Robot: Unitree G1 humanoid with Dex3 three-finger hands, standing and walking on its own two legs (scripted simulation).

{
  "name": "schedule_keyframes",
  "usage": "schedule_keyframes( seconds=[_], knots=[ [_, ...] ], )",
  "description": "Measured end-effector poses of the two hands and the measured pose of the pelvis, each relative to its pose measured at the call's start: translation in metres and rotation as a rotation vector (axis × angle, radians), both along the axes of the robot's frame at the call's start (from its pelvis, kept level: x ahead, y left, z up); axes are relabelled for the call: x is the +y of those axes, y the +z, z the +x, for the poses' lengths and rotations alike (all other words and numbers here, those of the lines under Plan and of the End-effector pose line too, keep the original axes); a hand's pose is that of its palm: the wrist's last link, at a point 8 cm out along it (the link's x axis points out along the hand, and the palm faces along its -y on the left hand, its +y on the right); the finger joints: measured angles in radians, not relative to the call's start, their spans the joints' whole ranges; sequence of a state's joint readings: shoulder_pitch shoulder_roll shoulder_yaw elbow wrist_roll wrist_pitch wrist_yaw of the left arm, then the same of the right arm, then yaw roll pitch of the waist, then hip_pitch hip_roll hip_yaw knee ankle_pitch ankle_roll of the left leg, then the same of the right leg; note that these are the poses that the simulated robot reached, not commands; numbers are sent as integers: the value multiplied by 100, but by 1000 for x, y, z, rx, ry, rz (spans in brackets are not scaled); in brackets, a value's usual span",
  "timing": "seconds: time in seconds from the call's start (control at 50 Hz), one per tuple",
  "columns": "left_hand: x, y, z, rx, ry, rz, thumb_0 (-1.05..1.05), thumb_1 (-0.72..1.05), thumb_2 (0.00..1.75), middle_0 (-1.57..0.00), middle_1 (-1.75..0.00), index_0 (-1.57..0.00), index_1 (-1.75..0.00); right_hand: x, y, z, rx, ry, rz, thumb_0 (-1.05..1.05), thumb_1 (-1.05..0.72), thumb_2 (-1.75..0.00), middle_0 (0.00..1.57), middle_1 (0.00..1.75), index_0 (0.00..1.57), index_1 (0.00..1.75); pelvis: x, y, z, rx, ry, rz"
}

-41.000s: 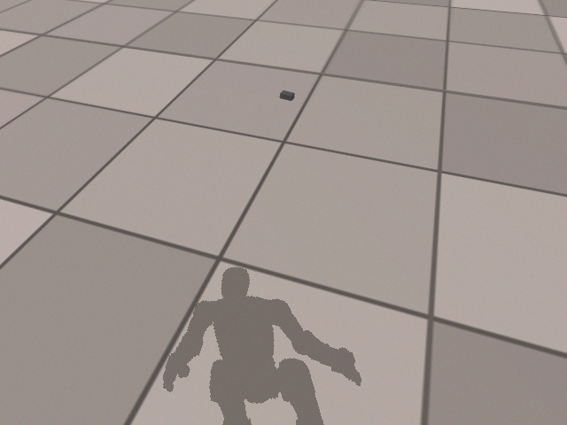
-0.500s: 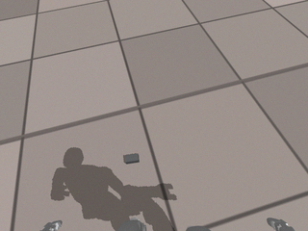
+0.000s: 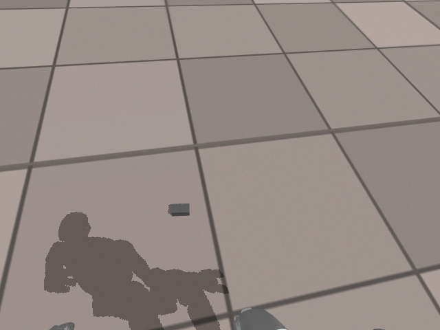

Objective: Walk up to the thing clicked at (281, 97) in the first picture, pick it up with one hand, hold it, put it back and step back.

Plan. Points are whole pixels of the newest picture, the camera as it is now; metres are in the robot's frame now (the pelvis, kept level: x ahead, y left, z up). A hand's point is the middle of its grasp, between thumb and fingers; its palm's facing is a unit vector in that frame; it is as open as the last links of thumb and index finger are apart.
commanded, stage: step back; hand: left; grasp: from above
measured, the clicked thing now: (180, 209) +0.72 +0.15 -0.75
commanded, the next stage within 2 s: none
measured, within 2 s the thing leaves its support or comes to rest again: neither
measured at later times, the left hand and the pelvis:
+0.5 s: hand out of the picture -0.07 +0.22 -0.13, palm faces -0.05 -0.89 -0.45, open 7.4 cm; pelvis -0.16 -0.05 +0.00, yaw -3 degrees
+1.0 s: hand out of the picture -0.25 +0.19 -0.16, palm faces -0.03 -0.91 -0.42, open 7.4 cm; pelvis -0.34 -0.09 -0.02, yaw -2 degrees
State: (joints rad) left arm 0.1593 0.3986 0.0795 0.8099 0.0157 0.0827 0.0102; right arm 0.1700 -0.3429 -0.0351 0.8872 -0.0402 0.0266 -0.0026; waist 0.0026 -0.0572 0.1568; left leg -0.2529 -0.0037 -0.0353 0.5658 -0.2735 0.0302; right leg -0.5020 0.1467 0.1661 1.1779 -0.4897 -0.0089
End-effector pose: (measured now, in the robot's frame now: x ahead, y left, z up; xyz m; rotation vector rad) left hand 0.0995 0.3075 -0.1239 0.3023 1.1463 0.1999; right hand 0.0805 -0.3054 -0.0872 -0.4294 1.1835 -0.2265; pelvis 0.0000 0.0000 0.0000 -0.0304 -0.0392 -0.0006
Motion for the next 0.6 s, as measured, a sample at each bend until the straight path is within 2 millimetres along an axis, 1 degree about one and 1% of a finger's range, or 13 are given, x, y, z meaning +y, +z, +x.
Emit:
schedule_keyframes(
  seconds=[0.06,0.12,0.18,0.22,0.28,0.3,0.34,0.4,0.44,0.5,0.56,0.6],
  knots=[
    [2,-1,-30,34,8,3,1,91,90,-21,-30,-21,-30,-2,5,-8,-26,1,-6,1,-90,-90,21,30,20,30,-3,2,-17,11,-17,-1],
    [3,-3,-61,80,1,24,1,91,90,-21,-30,-20,-30,-7,6,-15,-70,3,-5,1,-90,-90,21,30,20,30,-7,0,-37,16,-37,4],
    [-2,-4,-87,122,-18,44,1,91,90,-20,-30,-20,-30,-16,1,-25,-116,2,3,0,-90,-90,21,30,20,30,-14,-5,-59,14,-63,13],
    [-7,-5,-102,134,-33,57,1,91,90,-20,-30,-20,-30,-24,-5,-35,-140,2,12,0,-90,-90,21,30,20,30,-20,-10,-75,10,-78,22],
    [-19,-4,-122,126,-54,82,1,91,90,-20,-30,-20,-30,-41,-21,-56,-161,-12,33,0,-90,-90,21,30,20,30,-32,-20,-100,4,-98,37],
    [-25,-2,-130,122,-51,87,1,91,90,-20,-30,-20,-30,-47,-27,-64,-161,-21,40,0,-90,-90,21,30,20,30,-35,-21,-109,-8,-91,15],
    [-36,7,-148,111,-48,87,1,91,90,-20,-30,-20,-30,-55,-36,-84,-144,-48,55,0,-91,-90,21,30,20,30,-41,-20,-123,-16,-65,-1],
    [-46,23,-169,98,-41,95,1,90,90,-21,-30,-21,-30,-59,-37,-118,-91,-77,81,0,-91,-90,20,30,20,30,-48,-10,-137,-7,-84,68],
    [-50,32,-176,89,-35,105,1,90,90,-21,-30,-21,-30,-61,-35,-140,-64,-86,92,1,-91,-90,20,30,20,30,-51,-3,-146,6,-74,87],
    [-52,39,-176,47,-42,121,1,90,90,-21,-30,-21,-30,-65,-38,-176,-12,-85,84,0,-91,-90,20,30,20,30,-54,-1,-162,26,-50,84],
    [-53,39,-174,-19,-52,131,1,90,90,-21,-30,-21,-30,-66,-43,-208,53,-70,69,1,-91,-90,20,30,20,30,-56,-5,-182,32,-21,68],
    [-53,34,-176,-64,-51,126,1,90,90,-21,-30,-21,-30,-63,-45,-224,86,-51,60,1,-91,-90,20,30,20,30,-56,-9,-197,29,3,58]
  ],
)
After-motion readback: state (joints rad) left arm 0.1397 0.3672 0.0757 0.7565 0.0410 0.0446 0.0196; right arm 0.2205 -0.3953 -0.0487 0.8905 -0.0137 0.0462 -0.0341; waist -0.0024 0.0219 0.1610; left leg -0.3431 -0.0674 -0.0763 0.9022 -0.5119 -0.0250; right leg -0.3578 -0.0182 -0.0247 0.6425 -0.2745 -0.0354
